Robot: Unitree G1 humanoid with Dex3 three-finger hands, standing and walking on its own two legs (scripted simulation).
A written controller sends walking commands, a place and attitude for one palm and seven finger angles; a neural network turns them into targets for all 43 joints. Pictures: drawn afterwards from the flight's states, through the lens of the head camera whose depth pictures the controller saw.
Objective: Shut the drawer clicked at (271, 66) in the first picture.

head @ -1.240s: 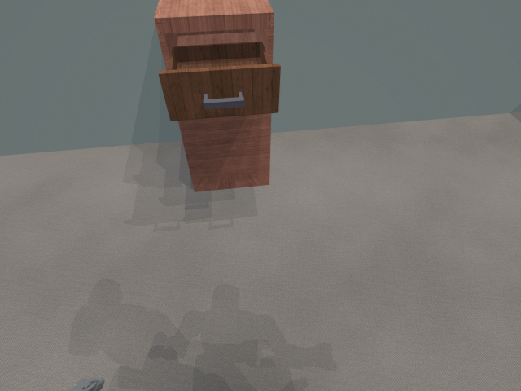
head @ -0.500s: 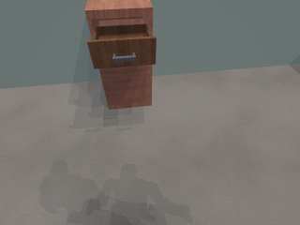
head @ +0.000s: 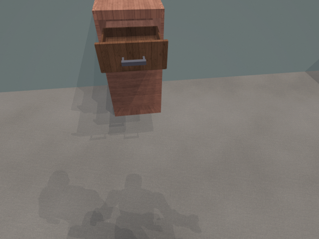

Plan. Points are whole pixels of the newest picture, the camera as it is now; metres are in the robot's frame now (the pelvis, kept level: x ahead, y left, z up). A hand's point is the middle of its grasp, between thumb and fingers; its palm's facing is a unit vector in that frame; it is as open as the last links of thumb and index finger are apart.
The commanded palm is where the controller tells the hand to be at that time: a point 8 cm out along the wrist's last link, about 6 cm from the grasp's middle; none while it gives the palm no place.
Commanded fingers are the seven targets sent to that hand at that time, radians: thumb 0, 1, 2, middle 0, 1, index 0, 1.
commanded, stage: look at it before walking up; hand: left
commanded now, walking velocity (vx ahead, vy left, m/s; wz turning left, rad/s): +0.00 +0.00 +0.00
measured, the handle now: (133, 60) +0.92 +0.19 -0.05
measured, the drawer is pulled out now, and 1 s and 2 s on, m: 0.29 0.29 0.29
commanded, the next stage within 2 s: walk to a spot facing it in 0.20 s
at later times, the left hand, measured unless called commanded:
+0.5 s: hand out of the picture +0.05 +0.23 -0.17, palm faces -0.04 -0.96 -0.27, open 7.4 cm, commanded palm none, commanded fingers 0.00 0.90 0.90 -0.20 -0.30 -0.20 -0.30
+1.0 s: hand out of the picture +0.14 +0.14 -0.17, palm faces -0.16 -0.97 -0.17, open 7.4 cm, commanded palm none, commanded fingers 0.00 0.90 0.90 -0.20 -0.30 -0.20 -0.30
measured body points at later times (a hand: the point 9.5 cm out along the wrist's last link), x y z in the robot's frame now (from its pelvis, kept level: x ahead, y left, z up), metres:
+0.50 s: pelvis +0.02 +0.00 -0.01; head +0.01 +0.00 +0.44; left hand +0.06 +0.28 -0.15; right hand +0.07 -0.27 -0.15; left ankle +0.00 +0.13 -0.75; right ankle +0.00 -0.11 -0.75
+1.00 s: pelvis +0.18 -0.03 -0.01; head +0.20 -0.04 +0.44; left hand +0.15 +0.20 -0.16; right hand +0.23 -0.28 -0.15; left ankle +0.32 +0.08 -0.70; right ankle +0.04 -0.10 -0.75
